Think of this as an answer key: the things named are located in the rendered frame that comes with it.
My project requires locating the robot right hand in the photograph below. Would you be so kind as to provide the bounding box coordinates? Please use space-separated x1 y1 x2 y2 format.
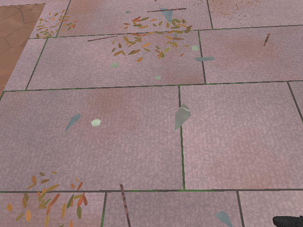
273 216 303 227

